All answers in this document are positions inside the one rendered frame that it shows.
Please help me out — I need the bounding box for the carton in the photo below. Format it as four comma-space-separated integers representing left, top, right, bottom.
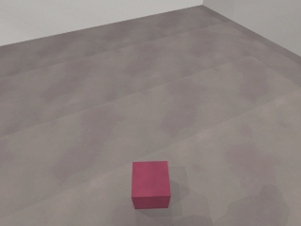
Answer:
131, 161, 171, 209

